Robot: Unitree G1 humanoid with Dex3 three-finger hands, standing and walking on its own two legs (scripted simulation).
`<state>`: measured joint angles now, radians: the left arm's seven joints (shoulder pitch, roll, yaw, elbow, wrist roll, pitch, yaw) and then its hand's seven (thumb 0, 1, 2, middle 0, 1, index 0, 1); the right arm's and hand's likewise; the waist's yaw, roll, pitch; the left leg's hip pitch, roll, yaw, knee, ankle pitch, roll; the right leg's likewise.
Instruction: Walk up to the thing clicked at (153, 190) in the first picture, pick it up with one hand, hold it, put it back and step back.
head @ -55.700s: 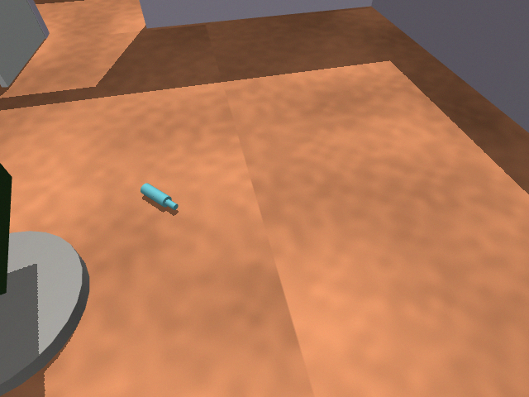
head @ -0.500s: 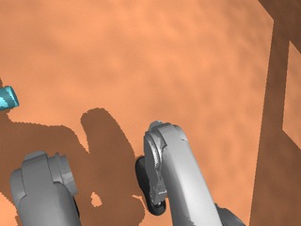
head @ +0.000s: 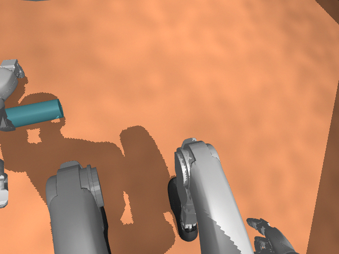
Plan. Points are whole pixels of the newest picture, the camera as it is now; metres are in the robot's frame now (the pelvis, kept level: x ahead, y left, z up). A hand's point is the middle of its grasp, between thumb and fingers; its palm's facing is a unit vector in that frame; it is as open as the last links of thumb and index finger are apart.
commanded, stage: withdraw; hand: left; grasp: from above
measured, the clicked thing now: (21, 116) +0.50 +0.33 -0.32
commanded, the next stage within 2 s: home in 0.08 s
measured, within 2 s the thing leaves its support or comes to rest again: neither
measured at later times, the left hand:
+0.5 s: hand out of the picture +0.49 +0.31 -0.12, palm faces -0.34 -0.20 -0.92, open 12.0 cm
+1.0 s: hand out of the picture +0.30 +0.25 +0.09, palm faces -0.09 -0.85 -0.52, open 7.4 cm
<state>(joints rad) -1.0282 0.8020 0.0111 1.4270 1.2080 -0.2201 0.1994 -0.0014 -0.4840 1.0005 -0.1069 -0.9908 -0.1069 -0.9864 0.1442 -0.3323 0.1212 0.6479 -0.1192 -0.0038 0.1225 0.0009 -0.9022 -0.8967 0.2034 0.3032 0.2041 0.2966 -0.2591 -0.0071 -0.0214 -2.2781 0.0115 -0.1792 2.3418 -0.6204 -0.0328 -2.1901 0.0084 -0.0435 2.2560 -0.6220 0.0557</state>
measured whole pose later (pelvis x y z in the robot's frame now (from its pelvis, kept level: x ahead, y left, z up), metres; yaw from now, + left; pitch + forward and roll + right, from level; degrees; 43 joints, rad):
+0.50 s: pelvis +0.02 +0.01 +0.01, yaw +0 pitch +36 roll -9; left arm -0.84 0.69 0.12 1.12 1.03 -0.05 0.24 0.00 0.00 0.84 -0.21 -0.59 -0.21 -0.58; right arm 0.20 -0.24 0.05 0.69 -0.09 -0.02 0.17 0.00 -0.90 -0.89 0.21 0.30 0.21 0.30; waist -0.21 0.04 -0.10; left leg -2.28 0.02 -0.16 2.32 -0.68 -0.02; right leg -2.19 0.00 -0.03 2.24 -0.68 0.07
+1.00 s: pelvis +0.02 +0.00 +0.19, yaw +6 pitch +29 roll -4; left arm -0.08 0.38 0.05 0.27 0.25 0.24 0.03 0.01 0.88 0.90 -0.21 -0.31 -0.21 -0.30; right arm 0.05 -0.25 -0.01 0.54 0.03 -0.04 0.00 0.01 -0.91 -0.90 0.20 0.30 0.20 0.30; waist -0.05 0.03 -0.18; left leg -1.64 0.04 -0.10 1.75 -0.61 -0.03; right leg -1.58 -0.03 -0.04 1.70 -0.62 0.04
